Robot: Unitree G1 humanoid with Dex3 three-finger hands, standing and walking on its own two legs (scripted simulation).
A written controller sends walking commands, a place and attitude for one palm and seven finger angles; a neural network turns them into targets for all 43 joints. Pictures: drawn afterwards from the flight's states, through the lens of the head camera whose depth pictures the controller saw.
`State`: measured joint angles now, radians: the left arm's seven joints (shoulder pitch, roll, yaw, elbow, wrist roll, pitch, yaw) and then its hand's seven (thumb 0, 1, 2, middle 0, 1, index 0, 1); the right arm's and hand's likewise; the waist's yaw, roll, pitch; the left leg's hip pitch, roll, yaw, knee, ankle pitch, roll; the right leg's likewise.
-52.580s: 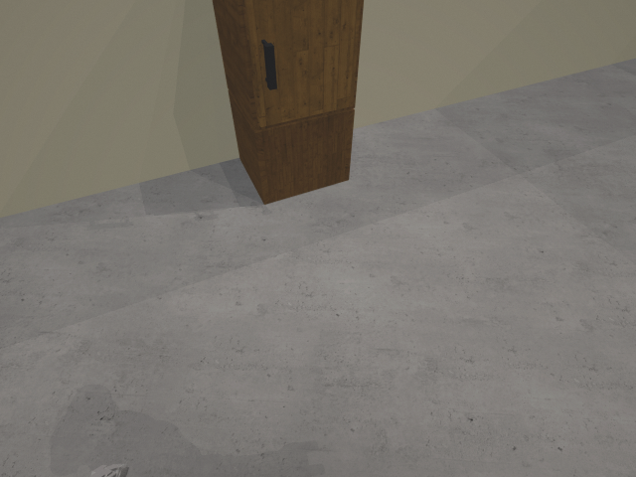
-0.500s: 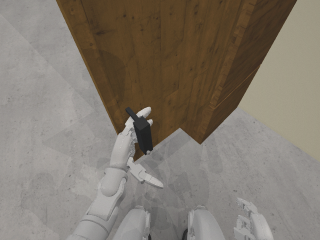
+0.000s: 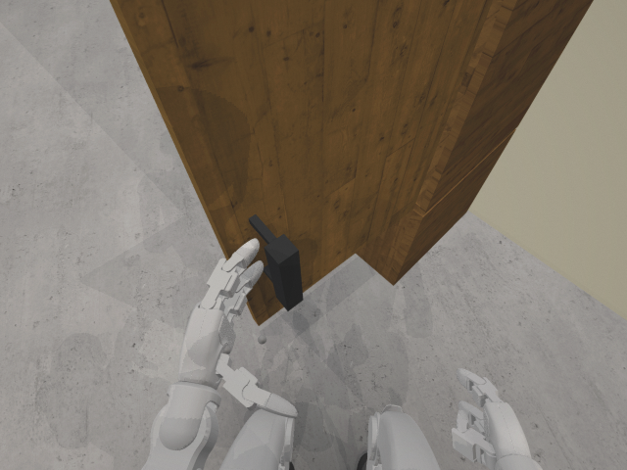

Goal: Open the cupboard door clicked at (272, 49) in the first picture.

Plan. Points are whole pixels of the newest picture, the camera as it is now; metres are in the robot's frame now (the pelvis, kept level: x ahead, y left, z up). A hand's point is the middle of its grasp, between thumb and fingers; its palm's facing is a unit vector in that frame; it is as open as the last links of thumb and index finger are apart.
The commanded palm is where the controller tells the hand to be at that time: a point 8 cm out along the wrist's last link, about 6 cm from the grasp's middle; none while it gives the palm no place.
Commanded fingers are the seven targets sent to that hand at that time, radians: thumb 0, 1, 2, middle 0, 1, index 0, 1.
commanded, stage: slide the hand sideways off the handle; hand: left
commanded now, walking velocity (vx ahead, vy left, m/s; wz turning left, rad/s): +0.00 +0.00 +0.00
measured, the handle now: (275, 263) +0.36 +0.08 +0.03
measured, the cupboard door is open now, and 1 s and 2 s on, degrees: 85 85 85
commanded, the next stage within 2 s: draw the hand back to the body in 0.46 s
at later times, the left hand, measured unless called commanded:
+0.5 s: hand (223, 371) +0.23 +0.12 +0.03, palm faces -0.07 -1.00 -0.04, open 16.3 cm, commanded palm +0.21 +0.17 +0.03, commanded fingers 0.00 -0.50 0.30 -0.15 -0.30 -0.15 -0.30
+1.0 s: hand (152, 365) +0.21 +0.16 +0.12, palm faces -0.06 -1.00 -0.07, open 16.3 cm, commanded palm +0.19 +0.22 +0.13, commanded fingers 0.00 -0.40 0.34 -0.15 -0.30 -0.15 -0.30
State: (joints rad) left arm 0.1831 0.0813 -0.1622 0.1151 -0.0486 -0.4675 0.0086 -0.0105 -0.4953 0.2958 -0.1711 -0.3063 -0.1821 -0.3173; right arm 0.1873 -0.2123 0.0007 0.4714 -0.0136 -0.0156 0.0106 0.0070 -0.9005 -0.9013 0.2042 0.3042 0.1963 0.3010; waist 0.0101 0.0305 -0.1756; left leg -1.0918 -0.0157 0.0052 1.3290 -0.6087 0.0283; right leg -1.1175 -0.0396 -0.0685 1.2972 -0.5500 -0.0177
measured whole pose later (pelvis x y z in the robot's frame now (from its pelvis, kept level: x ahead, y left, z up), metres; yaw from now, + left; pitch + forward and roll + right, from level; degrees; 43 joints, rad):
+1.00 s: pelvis +0.02 -0.01 +0.04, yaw +0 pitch +14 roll -2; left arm 0.53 0.24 0.09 -0.22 -0.25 -0.30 -0.23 -0.01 -0.49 0.30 -0.15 -0.30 -0.15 -0.30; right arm 0.27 -0.23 0.02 0.42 0.04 -0.08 -0.08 0.01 -0.90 -0.90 0.21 0.30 0.20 0.30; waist 0.00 0.06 -0.17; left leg -0.82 0.00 -0.03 1.13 -0.56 0.01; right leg -0.83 -0.01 -0.10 1.08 -0.50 -0.03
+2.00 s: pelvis +0.05 +0.01 +0.13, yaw -1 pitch -3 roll -1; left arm 0.47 0.33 0.33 -0.38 -0.05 -0.06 0.11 0.01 0.86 0.88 -0.21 -0.30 -0.21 -0.30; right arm 0.20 -0.23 0.02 0.63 0.00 -0.10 -0.08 0.01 -0.90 -0.90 0.21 0.30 0.20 0.30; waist 0.08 0.08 0.01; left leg -0.07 -0.02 0.03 0.42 -0.29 0.04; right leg -0.10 -0.01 -0.04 0.39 -0.23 0.01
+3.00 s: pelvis -0.04 +0.02 +0.11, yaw -1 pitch -1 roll -1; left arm 0.52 0.39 0.44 -0.49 0.01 -0.21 0.16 0.02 0.89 0.89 -0.22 -0.30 -0.21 -0.30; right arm 0.21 -0.22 0.01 0.56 0.00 -0.08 -0.10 0.01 -0.90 -0.90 0.21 0.30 0.20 0.30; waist 0.02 0.01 0.06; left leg -0.36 -0.02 0.04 0.62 -0.25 0.06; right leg -0.38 -0.02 -0.03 0.55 -0.16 0.02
